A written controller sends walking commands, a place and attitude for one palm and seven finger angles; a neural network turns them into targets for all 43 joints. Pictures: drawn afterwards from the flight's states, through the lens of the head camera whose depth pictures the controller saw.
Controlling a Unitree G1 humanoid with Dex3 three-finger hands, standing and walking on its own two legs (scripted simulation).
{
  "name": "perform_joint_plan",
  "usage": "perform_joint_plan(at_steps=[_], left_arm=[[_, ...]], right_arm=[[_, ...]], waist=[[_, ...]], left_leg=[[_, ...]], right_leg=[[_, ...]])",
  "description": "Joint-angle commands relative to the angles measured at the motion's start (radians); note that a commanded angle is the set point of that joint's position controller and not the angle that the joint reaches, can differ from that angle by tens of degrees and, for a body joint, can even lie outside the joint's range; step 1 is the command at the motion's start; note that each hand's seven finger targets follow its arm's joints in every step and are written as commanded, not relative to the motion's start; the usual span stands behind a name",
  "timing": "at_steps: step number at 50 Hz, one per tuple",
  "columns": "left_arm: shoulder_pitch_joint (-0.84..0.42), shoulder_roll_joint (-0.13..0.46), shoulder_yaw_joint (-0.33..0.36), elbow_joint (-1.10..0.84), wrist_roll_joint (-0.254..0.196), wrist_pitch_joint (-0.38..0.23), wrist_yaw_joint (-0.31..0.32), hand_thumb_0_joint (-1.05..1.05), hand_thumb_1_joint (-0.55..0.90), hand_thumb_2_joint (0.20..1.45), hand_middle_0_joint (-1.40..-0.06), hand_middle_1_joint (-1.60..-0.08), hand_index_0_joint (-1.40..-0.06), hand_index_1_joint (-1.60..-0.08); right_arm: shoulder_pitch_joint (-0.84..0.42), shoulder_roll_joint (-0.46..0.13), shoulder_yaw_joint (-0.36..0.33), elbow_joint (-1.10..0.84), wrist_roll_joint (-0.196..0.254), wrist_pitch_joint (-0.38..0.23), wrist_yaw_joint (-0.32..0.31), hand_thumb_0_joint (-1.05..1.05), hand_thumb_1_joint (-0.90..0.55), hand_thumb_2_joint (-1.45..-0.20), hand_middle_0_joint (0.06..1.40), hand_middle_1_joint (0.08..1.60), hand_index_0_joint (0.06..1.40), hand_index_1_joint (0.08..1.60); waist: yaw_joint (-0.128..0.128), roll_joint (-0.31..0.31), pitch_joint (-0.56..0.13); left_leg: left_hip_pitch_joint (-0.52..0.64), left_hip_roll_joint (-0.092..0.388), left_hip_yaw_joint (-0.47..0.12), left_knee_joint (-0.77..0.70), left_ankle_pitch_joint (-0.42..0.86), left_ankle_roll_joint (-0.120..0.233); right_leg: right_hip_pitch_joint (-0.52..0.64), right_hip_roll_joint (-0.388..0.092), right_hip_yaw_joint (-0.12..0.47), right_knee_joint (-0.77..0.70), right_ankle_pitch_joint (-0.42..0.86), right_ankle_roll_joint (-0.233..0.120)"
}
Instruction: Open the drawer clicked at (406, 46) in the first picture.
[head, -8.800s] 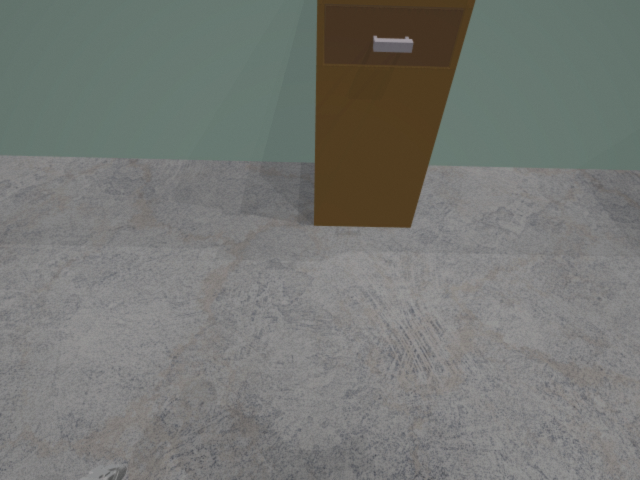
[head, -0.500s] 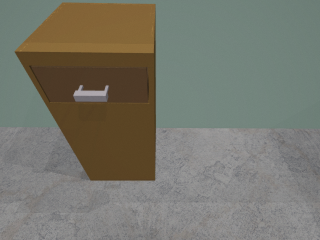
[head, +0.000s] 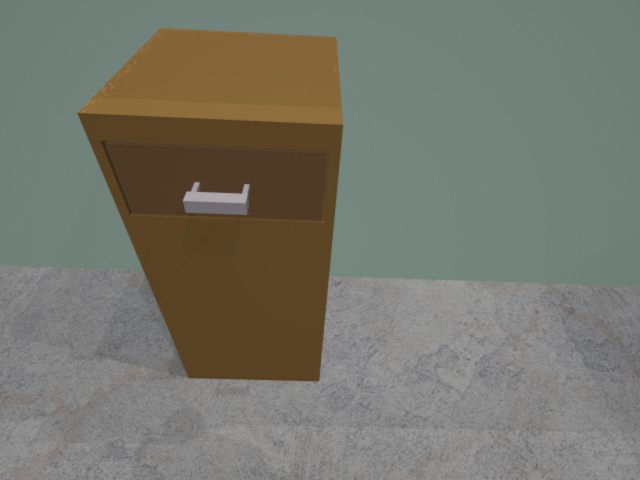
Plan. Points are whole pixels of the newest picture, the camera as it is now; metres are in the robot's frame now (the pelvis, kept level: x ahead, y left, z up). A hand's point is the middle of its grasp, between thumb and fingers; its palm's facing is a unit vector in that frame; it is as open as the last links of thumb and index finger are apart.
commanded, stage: look again from close up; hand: left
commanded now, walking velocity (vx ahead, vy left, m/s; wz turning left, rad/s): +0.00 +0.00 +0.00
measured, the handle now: (219, 195) +0.58 +0.22 +0.03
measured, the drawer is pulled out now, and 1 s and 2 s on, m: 0.00 0.00 0.00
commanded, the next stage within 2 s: shuffle to correct the standing spot in 0.14 s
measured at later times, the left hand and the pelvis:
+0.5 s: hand out of the picture -0.03 +0.18 -0.17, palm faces +0.02 -0.98 -0.19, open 7.4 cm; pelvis +0.01 +0.00 +0.00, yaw +0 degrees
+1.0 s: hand out of the picture +0.11 +0.17 -0.18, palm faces +0.05 -0.98 -0.20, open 7.3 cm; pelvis +0.10 -0.01 -0.01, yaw +1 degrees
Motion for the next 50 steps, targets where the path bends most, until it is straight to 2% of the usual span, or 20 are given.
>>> perform_joint_plan(at_steps=[1,12,14,18,22,26,29,30,32,34,35,36,37,38,40,42,44,46,47,50], left_arm=[[0.011,0.128,0.016,-0.041,0.001,-0.017,0.004,0.000,0.900,0.900,-0.200,-0.300,-0.200,-0.300],[0.015,0.121,0.005,-0.008,0.006,-0.012,0.003,0.000,0.900,0.900,-0.200,-0.300,-0.200,-0.300],[0.054,0.068,-0.008,0.020,0.006,-0.009,0.003,0.000,0.900,0.900,-0.200,-0.300,-0.200,-0.300],[0.098,0.048,-0.003,0.031,0.017,-0.001,-0.007,0.000,0.900,0.900,-0.200,-0.300,-0.200,-0.300],[0.153,0.024,0.005,0.039,0.015,-0.010,-0.015,0.000,0.900,0.900,-0.200,-0.300,-0.200,-0.300],[0.222,0.031,0.020,0.054,0.010,-0.023,-0.011,0.000,0.900,0.900,-0.200,-0.300,-0.200,-0.300],[0.317,0.066,0.044,0.082,0.005,-0.036,0.002,0.000,0.900,0.900,-0.200,-0.300,-0.200,-0.300],[0.336,0.066,0.049,0.086,0.005,-0.040,0.007,0.000,0.900,0.900,-0.200,-0.300,-0.200,-0.300],[0.312,0.048,0.050,0.081,0.012,-0.045,0.011,0.000,0.900,0.900,-0.200,-0.300,-0.200,-0.300],[0.237,0.024,0.045,0.068,0.008,-0.039,0.006,0.000,0.900,0.900,-0.200,-0.300,-0.200,-0.300],[0.215,-0.012,0.039,0.062,0.005,-0.033,0.000,0.000,0.900,0.900,-0.200,-0.300,-0.200,-0.300],[0.202,-0.068,0.027,0.048,0.002,-0.029,-0.005,0.000,0.900,0.900,-0.200,-0.300,-0.200,-0.300],[0.147,-0.094,0.014,0.024,0.011,-0.029,0.001,0.000,0.900,0.900,-0.200,-0.300,-0.200,-0.300],[0.122,-0.078,0.016,0.009,0.016,-0.025,0.004,0.000,0.900,0.900,-0.200,-0.300,-0.200,-0.300],[0.136,-0.094,0.011,0.031,0.005,-0.026,0.001,0.000,0.900,0.900,-0.200,-0.300,-0.200,-0.300],[0.168,-0.129,0.004,0.047,-0.004,-0.019,0.004,0.000,0.900,0.900,-0.200,-0.300,-0.200,-0.300],[0.232,-0.104,0.008,0.064,-0.003,-0.017,0.010,0.000,0.900,0.900,-0.200,-0.300,-0.200,-0.300],[0.244,-0.034,0.024,0.051,0.001,-0.015,0.023,0.000,0.900,0.900,-0.200,-0.300,-0.200,-0.300],[0.224,-0.010,0.030,0.034,0.002,-0.011,0.023,0.000,0.900,0.900,-0.200,-0.300,-0.200,-0.300],[0.209,0.030,0.044,0.026,0.001,-0.010,0.034,0.000,0.900,0.900,-0.200,-0.300,-0.200,-0.300]], right_arm=[[-0.012,-0.170,-0.031,-0.049,-0.001,-0.014,-0.004,0.000,-0.900,-0.900,0.200,0.300,0.200,0.300],[-0.044,-0.174,-0.024,-0.020,0.001,-0.005,0.007,0.000,-0.900,-0.900,0.200,0.300,0.200,0.300],[-0.013,-0.125,-0.010,0.008,-0.001,0.003,0.009,0.000,-0.900,-0.900,0.200,0.300,0.200,0.300],[0.015,-0.146,-0.024,0.026,-0.003,0.020,0.007,0.000,-0.900,-0.900,0.200,0.300,0.200,0.300],[0.042,-0.129,-0.028,0.036,-0.003,0.015,0.002,0.000,-0.900,-0.900,0.200,0.300,0.200,0.300],[0.077,-0.070,-0.024,0.042,0.002,0.003,0.001,0.000,-0.900,-0.900,0.200,0.300,0.200,0.300],[0.076,-0.009,-0.016,0.032,0.003,-0.006,0.004,0.000,-0.900,-0.900,0.200,0.300,0.200,0.300],[0.054,-0.010,-0.018,0.022,0.003,-0.008,0.006,0.000,-0.900,-0.900,0.200,0.300,0.200,0.300],[0.048,0.018,-0.019,0.021,0.007,-0.019,0.012,0.000,-0.900,-0.900,0.200,0.300,0.200,0.300],[0.153,0.042,-0.017,0.061,0.008,-0.026,0.012,0.000,-0.900,-0.900,0.200,0.300,0.200,0.300],[0.231,0.026,-0.022,0.097,0.007,-0.027,0.007,0.000,-0.900,-0.900,0.200,0.300,0.200,0.300],[0.316,-0.039,-0.037,0.128,-0.001,-0.026,-0.005,0.000,-0.900,-0.900,0.200,0.300,0.200,0.300],[0.385,-0.079,-0.047,0.151,-0.005,-0.026,-0.012,0.000,-0.900,-0.900,0.200,0.300,0.200,0.300],[0.365,-0.064,-0.038,0.155,-0.006,-0.024,-0.024,0.000,-0.900,-0.900,0.200,0.300,0.200,0.300],[0.256,-0.015,-0.019,0.118,-0.004,-0.029,-0.034,0.000,-0.900,-0.900,0.200,0.300,0.200,0.300],[0.169,-0.013,-0.014,0.097,-0.002,-0.033,-0.037,0.000,-0.900,-0.900,0.200,0.300,0.200,0.300],[0.143,-0.017,-0.023,0.091,0.011,-0.024,-0.038,0.000,-0.900,-0.900,0.200,0.300,0.200,0.300],[0.159,0.006,-0.034,0.079,0.018,-0.016,-0.038,0.000,-0.900,-0.900,0.200,0.300,0.200,0.300],[0.149,0.016,-0.041,0.073,0.017,-0.010,-0.036,0.000,-0.900,-0.900,0.200,0.300,0.200,0.300],[0.156,0.038,-0.053,0.069,0.020,0.016,-0.033,0.000,-0.900,-0.900,0.200,0.300,0.200,0.300]], waist=[[0.009,0.054,0.054],[0.007,0.034,0.066],[0.003,0.012,0.055],[0.006,0.066,0.140],[0.016,0.068,0.168],[0.022,-0.032,0.161],[0.043,-0.191,0.116],[0.046,-0.168,0.117],[0.028,-0.082,0.123],[-0.034,-0.062,0.105],[-0.061,0.020,0.109],[-0.085,0.190,0.128],[-0.105,0.309,0.169],[-0.088,0.238,0.203],[-0.033,0.087,0.169],[0.000,0.102,0.097],[0.025,0.078,0.034],[0.016,0.019,0.014],[0.013,0.039,0.031],[0.008,-0.083,-0.023]], left_leg=[[-0.098,0.125,-0.130,-0.172,0.180,0.011],[-0.099,0.124,-0.148,-0.255,0.013,0.002],[-0.091,0.121,-0.138,-0.259,-0.074,-0.003],[-0.148,0.153,-0.195,-0.319,-0.348,0.032],[-0.167,0.155,-0.190,-0.282,-0.344,0.053],[-0.215,0.080,-0.093,-0.114,-0.237,0.036],[-0.319,0.019,0.044,0.174,-0.132,0.017],[-0.348,0.033,0.045,0.230,-0.160,0.017],[-0.317,0.059,0.041,0.197,-0.185,0.021],[-0.078,0.050,0.067,0.005,-0.073,0.023],[0.050,0.066,0.016,-0.064,-0.060,0.029],[0.123,0.218,-0.185,-0.170,-0.092,0.074],[0.144,0.348,-0.380,-0.284,0.030,0.129],[0.124,0.399,-0.391,-0.284,0.194,0.182],[0.088,0.365,-0.253,-0.206,0.612,0.197],[0.054,0.280,-0.084,-0.131,0.848,0.144],[0.064,0.206,-0.016,-0.051,0.795,0.065],[-0.057,0.143,-0.002,-0.034,0.559,0.004],[-0.089,0.116,0.008,-0.032,0.452,-0.007],[-0.094,0.072,0.049,0.116,0.331,-0.030]], right_leg=[[0.055,-0.072,0.076,-0.060,0.125,-0.029],[0.060,-0.080,0.077,-0.103,0.086,-0.011],[0.068,-0.076,0.066,-0.107,0.028,-0.003],[-0.008,-0.032,0.024,-0.046,-0.136,-0.008],[-0.017,-0.027,0.032,-0.036,-0.147,-0.026],[0.029,-0.083,0.146,-0.108,-0.225,-0.068],[0.138,-0.232,0.343,-0.228,-0.261,-0.157],[0.147,-0.268,0.377,-0.242,-0.236,-0.193],[0.105,-0.282,0.335,-0.210,-0.145,-0.216],[-0.065,-0.202,0.189,-0.121,-0.148,-0.160],[-0.179,-0.113,0.101,-0.033,-0.175,-0.114],[-0.314,-0.021,0.009,0.148,-0.158,-0.059],[-0.414,0.024,-0.049,0.333,-0.274,-0.033],[-0.447,-0.017,0.016,0.449,-0.308,-0.039],[-0.352,-0.067,0.049,0.421,-0.255,-0.025],[-0.162,-0.059,0.019,0.196,-0.151,-0.005],[-0.012,-0.029,-0.018,-0.019,0.124,-0.001],[0.136,-0.099,0.064,0.037,0.550,-0.033],[0.136,-0.138,0.082,0.074,0.672,-0.045],[0.150,-0.208,0.133,0.078,0.940,-0.103]])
